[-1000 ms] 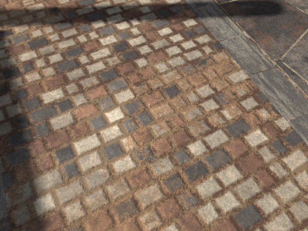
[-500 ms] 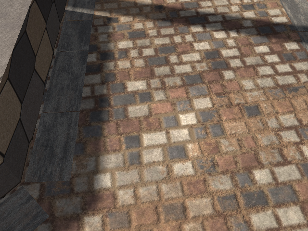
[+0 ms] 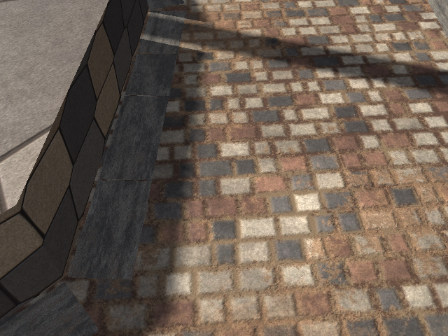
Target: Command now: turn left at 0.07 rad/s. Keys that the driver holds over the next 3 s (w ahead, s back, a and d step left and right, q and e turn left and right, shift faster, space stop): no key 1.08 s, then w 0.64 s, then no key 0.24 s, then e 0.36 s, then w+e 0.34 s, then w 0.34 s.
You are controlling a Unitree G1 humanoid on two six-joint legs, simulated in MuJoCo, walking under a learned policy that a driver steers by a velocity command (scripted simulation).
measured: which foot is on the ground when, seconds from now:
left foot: down 0.00-1.00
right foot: down 0.00-1.00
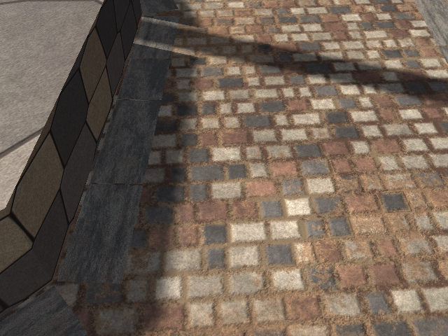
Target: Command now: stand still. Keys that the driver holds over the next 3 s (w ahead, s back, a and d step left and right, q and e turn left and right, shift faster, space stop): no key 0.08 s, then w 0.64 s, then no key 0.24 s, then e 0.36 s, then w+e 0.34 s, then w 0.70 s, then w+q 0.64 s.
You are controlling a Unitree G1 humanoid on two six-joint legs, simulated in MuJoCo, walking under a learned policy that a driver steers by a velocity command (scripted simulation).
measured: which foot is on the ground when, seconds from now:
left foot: down 0.00-0.34, up 0.36-0.76, down 0.78-1.00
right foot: down 0.00-0.80, up 0.82-1.00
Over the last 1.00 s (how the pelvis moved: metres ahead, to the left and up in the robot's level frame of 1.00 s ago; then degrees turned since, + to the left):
0.00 -0.02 0.00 0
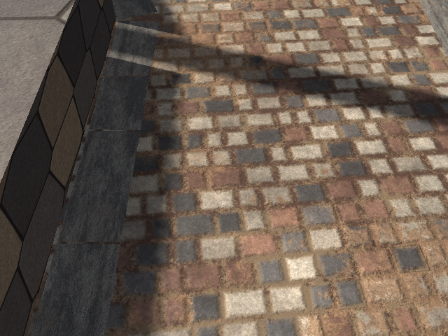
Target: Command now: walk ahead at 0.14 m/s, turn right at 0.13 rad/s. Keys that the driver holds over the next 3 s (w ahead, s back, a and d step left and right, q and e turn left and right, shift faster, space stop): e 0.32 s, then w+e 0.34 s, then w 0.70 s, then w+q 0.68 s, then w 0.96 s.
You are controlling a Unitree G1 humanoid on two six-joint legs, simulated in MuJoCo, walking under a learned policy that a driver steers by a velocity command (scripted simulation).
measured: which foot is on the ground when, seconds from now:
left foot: down 0.00-0.28, up 0.30-0.70, down 0.72-1.00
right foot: up 0.00-0.26, down 0.28-0.72, up 0.74-1.00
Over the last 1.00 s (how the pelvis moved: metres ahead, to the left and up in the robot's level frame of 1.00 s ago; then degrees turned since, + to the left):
0.32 0.01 0.00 -1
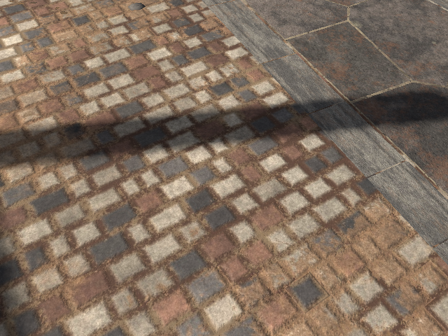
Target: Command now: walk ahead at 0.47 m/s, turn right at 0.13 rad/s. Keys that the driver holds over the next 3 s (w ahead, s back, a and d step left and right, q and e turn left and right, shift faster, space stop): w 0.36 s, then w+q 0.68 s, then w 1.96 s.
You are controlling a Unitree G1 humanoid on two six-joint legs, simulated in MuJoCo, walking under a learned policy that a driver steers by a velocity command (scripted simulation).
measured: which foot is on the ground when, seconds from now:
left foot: down 0.00-0.20, up 0.22-0.72, down 0.74-1.00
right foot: up 0.00-0.16, down 0.18-0.72, up 0.74-1.00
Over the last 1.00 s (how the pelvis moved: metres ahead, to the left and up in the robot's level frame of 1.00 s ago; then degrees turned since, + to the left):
0.28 -0.06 0.01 -24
